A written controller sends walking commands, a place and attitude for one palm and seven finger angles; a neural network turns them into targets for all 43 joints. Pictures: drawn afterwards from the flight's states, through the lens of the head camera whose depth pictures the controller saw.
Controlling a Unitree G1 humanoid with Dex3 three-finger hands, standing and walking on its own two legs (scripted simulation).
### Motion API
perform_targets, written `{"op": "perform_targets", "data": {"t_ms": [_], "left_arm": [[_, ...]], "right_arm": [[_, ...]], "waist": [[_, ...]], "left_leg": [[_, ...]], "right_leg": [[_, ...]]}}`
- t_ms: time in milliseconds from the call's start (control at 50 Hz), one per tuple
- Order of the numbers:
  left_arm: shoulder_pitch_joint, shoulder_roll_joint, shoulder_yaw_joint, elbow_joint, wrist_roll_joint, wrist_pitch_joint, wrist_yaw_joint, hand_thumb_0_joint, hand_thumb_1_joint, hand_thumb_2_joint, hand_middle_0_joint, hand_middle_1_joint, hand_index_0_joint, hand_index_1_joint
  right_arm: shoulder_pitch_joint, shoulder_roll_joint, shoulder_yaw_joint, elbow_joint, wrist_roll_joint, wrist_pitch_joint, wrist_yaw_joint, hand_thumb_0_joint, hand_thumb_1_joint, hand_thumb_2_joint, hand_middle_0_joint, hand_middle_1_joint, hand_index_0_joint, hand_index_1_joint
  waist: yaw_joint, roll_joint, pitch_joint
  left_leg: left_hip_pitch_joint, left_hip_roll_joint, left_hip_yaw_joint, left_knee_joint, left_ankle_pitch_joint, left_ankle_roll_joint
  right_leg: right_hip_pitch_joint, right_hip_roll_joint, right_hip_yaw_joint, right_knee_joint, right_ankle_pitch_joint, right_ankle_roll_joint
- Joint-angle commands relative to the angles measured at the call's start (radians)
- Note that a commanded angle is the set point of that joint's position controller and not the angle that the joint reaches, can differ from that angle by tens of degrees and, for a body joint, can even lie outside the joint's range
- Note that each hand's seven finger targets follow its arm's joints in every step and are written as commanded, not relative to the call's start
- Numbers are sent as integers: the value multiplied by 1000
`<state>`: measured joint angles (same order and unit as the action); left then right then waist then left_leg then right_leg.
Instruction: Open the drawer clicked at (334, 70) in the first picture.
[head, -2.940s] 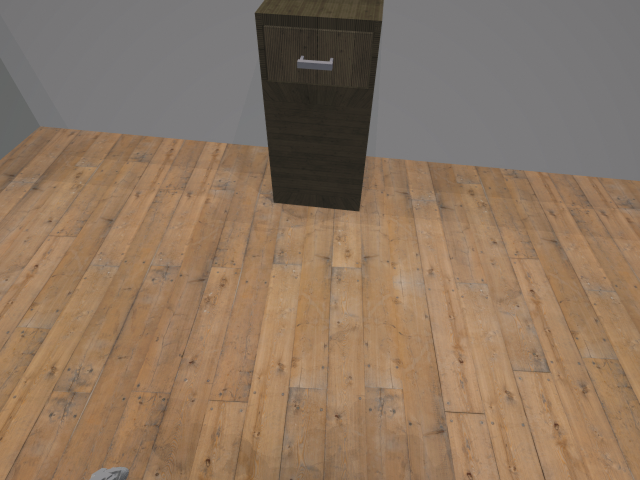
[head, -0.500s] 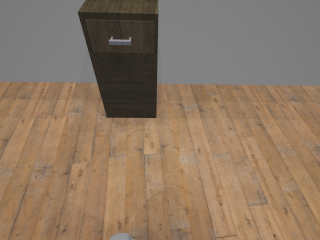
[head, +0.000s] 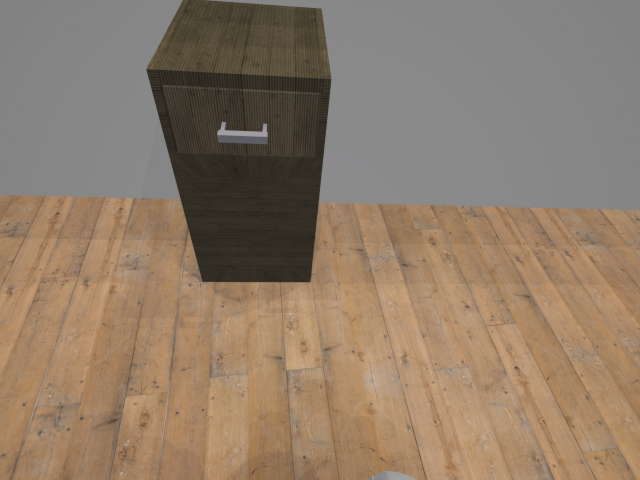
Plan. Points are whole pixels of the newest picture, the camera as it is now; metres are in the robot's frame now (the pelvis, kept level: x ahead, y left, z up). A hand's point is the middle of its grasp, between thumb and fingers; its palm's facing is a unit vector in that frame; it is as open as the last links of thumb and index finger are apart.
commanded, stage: take the last steps up to it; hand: left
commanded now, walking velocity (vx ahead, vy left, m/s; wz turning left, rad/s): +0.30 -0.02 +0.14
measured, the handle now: (243, 132) +0.86 +0.26 -0.08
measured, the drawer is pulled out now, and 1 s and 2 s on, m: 0.00 0.00 0.00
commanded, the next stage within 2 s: come to a stop and stand still in 0.94 s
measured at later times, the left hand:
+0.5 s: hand (231, 424) +0.22 +0.14 -0.16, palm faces +0.08 -0.97 -0.23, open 7.1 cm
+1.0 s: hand (224, 363) +0.32 +0.18 -0.17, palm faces +0.12 -0.98 -0.18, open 7.3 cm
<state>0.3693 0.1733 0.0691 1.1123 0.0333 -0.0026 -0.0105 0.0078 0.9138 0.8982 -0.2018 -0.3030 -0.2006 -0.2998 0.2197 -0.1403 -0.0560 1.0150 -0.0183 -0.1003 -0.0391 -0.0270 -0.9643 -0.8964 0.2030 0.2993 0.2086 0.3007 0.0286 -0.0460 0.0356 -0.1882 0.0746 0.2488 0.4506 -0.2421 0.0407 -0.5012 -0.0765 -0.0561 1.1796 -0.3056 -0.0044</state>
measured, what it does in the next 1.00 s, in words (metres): walks ahead: right foot, then left foot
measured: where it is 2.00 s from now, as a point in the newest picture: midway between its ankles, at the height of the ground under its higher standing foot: (302, 438)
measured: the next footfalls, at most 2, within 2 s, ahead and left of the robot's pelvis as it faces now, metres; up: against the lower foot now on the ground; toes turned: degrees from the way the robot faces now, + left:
right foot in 0.28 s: +0.20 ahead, -0.14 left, +0.00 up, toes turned -10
left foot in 0.70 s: +0.34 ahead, +0.12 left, +0.00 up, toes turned +15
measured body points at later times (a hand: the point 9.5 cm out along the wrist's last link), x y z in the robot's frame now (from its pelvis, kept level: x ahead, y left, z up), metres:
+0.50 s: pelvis +0.16 -0.04 +0.00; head +0.16 -0.06 +0.45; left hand +0.22 +0.20 -0.14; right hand +0.14 -0.26 -0.17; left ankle +0.17 +0.10 -0.68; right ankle +0.16 -0.14 -0.74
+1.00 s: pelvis +0.32 +0.00 +0.00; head +0.33 +0.01 +0.45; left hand +0.31 +0.23 -0.16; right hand +0.33 -0.21 -0.16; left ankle +0.30 +0.10 -0.74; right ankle +0.37 -0.12 -0.70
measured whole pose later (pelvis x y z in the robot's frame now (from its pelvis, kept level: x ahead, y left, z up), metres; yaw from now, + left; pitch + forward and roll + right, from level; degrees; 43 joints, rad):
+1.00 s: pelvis +0.32 +0.00 +0.00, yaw +4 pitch -1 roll +1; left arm 0.27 0.16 0.05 1.09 0.03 0.00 0.00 0.01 0.92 0.90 -0.20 -0.30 -0.20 -0.30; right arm 0.32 -0.12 -0.03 1.10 -0.02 -0.05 -0.02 0.01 -0.93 -0.90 0.20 0.30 0.20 0.30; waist 0.00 -0.02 0.03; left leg -0.14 0.02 0.18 0.37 -0.22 0.03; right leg -0.48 -0.12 -0.09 0.88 -0.28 0.03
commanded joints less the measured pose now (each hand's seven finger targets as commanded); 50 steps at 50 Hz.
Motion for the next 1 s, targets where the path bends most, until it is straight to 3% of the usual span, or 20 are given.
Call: {"op": "perform_targets", "data": {"t_ms": [0, 140, 180, 220, 240, 260, 280, 320, 340, 400, 580, 640, 660, 680, 700, 720, 760, 820, 900, 980], "left_arm": [[-8, -23, 1, -76, 0, 0, -4, 0, 900, 900, -200, -300, -200, -300], [-200, 2, -9, -127, -3, -14, -5, 0, 900, 900, -200, -300, -200, -300], [-202, 10, -9, -129, -2, -22, -6, 0, 900, 900, -200, -300, -200, -300], [-65, 49, 2, -83, 1, -37, -3, 0, 900, 900, -200, -300, -200, -300], [49, 128, 17, -46, 5, -50, 6, 0, 900, 900, -200, -300, -200, -300], [172, 237, 43, -18, -1, -57, 16, 0, 900, 900, -200, -300, -200, -300], [180, 249, 39, -17, -17, -56, 22, 0, 900, 900, -200, -300, -200, -300], [13, 160, 19, -58, -15, -53, 30, 0, 900, 900, -200, -300, -200, -300], [-41, 112, 9, -73, -13, -55, 35, 0, 900, 900, -200, -300, -200, -300], [-63, 61, -11, -71, -7, -72, 34, 0, 900, 900, -200, -300, -200, -300], [12, 117, -1, -38, -3, -70, 26, 0, 900, 900, -200, -300, -200, -300], [5, 120, 2, -29, -8, -58, 25, 0, 900, 900, -200, -300, -200, -300], [8, 95, -3, -34, -10, -54, 20, 0, 900, 900, -200, -300, -200, -300], [29, 33, -10, -57, -21, -51, 12, 0, 900, 900, -200, -300, -200, -300], [-26, 49, -14, -100, -13, -53, 13, 0, 900, 900, -200, -300, -200, -300], [-66, 50, -13, -97, -10, -49, 17, 0, 900, 900, -200, -300, -200, -300], [-71, 49, -9, -65, -6, -45, 2, 0, 900, 900, -200, -300, -200, -300], [23, 11, -16, -24, -5, -22, 3, 0, 900, 900, -200, -300, -200, -300], [-21, -4, -19, -47, -6, -9, 9, 0, 900, 900, -200, -300, -200, -300], [-89, -10, -19, -83, -8, -11, 9, 0, 900, 900, -200, -300, -200, -300]], "right_arm": [[158, -97, 2, 31, -4, 6, 6, 0, -900, -900, 200, 300, 200, 300], [245, -117, -10, 95, -12, 33, 17, 0, -900, -900, 200, 300, 200, 300], [240, -127, -12, 100, -14, 40, 17, 0, -900, -900, 200, 300, 200, 300], [222, -119, -7, 106, -7, 43, 19, 0, -900, -900, 200, 300, 200, 300], [228, -86, -3, 99, 5, 40, 29, 0, -900, -900, 200, 300, 200, 300], [224, -25, 13, 61, 11, 39, 33, 0, -900, -900, 200, 300, 200, 300], [173, -77, 5, 43, 8, 53, 31, 0, -900, -900, 200, 300, 200, 300], [113, -60, -10, 40, 0, 60, 35, 0, -900, -900, 200, 300, 200, 300], [133, -43, -12, 54, -4, 67, 40, 0, -900, -900, 200, 300, 200, 300], [212, -4, -5, 79, -8, 86, 45, 0, -900, -900, 200, 300, 200, 300], [14, -24, -3, -16, -4, 67, 72, 0, -900, -900, 200, 300, 200, 300], [113, -71, -6, 6, -6, 56, 66, 0, -900, -900, 200, 300, 200, 300], [231, -132, -17, 43, -11, 50, 57, 0, -900, -900, 200, 300, 200, 300], [334, -243, -42, 63, -22, 44, 43, 0, -900, -900, 200, 300, 200, 300], [368, -278, -42, 67, -14, 53, 34, 0, -900, -900, 200, 300, 200, 300], [310, -252, -36, 63, -11, 51, 22, 0, -900, -900, 200, 300, 200, 300], [168, -166, -10, 19, -6, 41, 17, 0, -900, -900, 200, 300, 200, 300], [118, -127, 4, 17, 2, 25, 12, 0, -900, -900, 200, 300, 200, 300], [143, -121, -1, 38, 1, 30, 11, 0, -900, -900, 200, 300, 200, 300], [158, -123, -11, 57, -5, 45, 15, 0, -900, -900, 200, 300, 200, 300]], "waist": [[-23, 157, 23], [-70, 182, 70], [-57, 185, 60], [21, 105, -11], [73, -39, -86], [98, -279, -142], [108, -208, -150], [45, -93, 18], [7, -24, 47], [-50, -72, 52], [-10, -102, 84], [-72, -4, 47], [-120, 134, -5], [-142, 393, -61], [-151, 389, -58], [-141, 353, -44], [-82, 175, 33], [-26, 172, 2], [-27, 123, 20], [-42, 155, 60]], "left_leg": [[58, 253, -106, -220, 435, 77], [97, 254, -149, -209, 283, 97], [90, 250, -164, -165, 237, 91], [25, 185, -118, 34, 246, 46], [-149, 123, -72, 257, 141, 8], [-404, -11, -39, 566, -317, -37], [-433, 7, -175, 723, -368, -27], [-480, 71, -237, 820, -189, -24], [-437, 93, -238, 783, -119, -29], [-353, 83, -199, 646, -42, -56], [-255, 44, -115, 244, -18, -42], [6, 5, -76, 89, 27, -32], [156, 51, -158, 8, -8, -15], [270, 282, -492, -135, -48, 66], [262, 376, -650, -229, -97, 135], [209, 371, -633, -245, -114, 138], [55, 301, -462, -261, -65, 105], [9, 225, -272, -259, 152, 84], [13, 221, -241, -259, 210, 113], [-10, 225, -245, -246, 115, 130]], "right_leg": [[-90, -38, 10, -88, 70, 20], [12, -22, -73, -471, 57, 13], [88, -2, -94, -552, 46, 5], [340, 29, -119, -700, 117, -11], [577, -108, 37, -750, 89, -54], [738, -371, 384, -856, 164, -159], [648, -413, 451, -933, 69, -199], [417, -367, 353, -993, -142, -172], [333, -327, 233, -1003, -95, -144], [260, -244, 36, -1009, 91, -108], [314, -243, -13, -971, 87, -120], [235, -200, -67, -811, 87, -82], [171, -130, -126, -607, 90, -48], [1, -3, -185, -302, -143, 5], [-98, 32, -92, -110, -307, -2], [-145, -7, -20, 8, -254, -11], [-117, -67, 21, 20, -86, -2], [-14, -67, 3, -78, 10, 23], [2, -63, -9, -241, 30, 38], [58, -42, -35, -422, 18, 31]]}}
